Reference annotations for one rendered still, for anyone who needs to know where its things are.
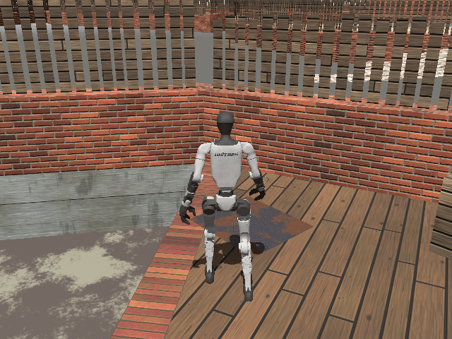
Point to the robot left forearm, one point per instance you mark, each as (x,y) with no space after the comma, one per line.
(190,192)

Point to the humanoid robot torso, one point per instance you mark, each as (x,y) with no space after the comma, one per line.
(226,166)

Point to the right robot upper arm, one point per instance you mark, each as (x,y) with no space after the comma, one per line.
(248,149)

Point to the robot right forearm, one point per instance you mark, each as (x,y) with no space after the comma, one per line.
(259,182)

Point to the robot left thigh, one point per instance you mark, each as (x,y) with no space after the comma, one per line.
(209,209)

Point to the robot left hand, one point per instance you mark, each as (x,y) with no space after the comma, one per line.
(182,213)

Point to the left robot upper arm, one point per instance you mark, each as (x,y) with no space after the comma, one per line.
(200,160)

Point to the robot right hand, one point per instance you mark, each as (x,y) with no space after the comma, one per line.
(254,191)

